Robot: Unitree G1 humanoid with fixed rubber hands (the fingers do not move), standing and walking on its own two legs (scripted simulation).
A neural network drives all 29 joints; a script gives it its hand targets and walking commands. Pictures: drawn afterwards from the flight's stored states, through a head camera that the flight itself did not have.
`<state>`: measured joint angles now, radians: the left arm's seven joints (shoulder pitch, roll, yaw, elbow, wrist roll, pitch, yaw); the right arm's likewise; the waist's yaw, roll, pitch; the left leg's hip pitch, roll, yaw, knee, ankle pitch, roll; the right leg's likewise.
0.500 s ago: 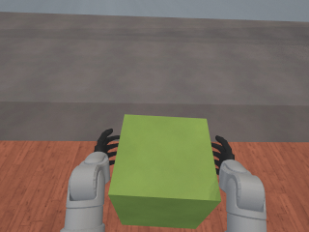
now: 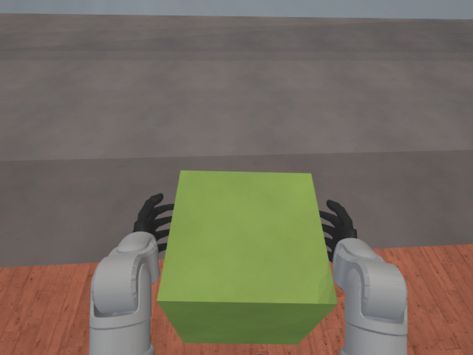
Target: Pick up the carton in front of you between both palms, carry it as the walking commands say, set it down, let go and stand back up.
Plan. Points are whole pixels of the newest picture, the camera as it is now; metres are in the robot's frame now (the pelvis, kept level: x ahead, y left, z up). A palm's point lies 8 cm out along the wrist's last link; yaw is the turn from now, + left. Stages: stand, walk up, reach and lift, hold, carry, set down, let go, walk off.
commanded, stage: carry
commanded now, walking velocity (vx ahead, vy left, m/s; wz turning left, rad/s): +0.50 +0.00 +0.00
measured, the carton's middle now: (243, 263) +0.27 -0.01 +0.02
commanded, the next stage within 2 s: none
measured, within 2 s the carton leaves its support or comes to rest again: neither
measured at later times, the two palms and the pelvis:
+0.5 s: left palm (172, 91) +0.64 +0.15 +0.13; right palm (301, 94) +0.64 -0.15 +0.13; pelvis +0.32 +0.00 +0.00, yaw -1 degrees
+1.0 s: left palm (188, 34) +1.02 +0.15 +0.11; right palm (280, 38) +1.01 -0.15 +0.11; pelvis +0.65 +0.01 -0.01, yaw +1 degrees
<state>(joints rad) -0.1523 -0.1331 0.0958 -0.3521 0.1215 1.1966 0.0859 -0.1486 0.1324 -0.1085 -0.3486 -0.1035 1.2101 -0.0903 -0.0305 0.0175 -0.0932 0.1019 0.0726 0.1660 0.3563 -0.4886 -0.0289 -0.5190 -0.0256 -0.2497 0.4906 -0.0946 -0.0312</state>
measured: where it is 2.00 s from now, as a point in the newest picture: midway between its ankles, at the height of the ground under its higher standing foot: (247, 177)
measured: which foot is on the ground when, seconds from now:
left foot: down 0.00-0.02, up 0.04-0.52, down 0.54-1.00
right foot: down 0.00-0.56, up 0.58-1.00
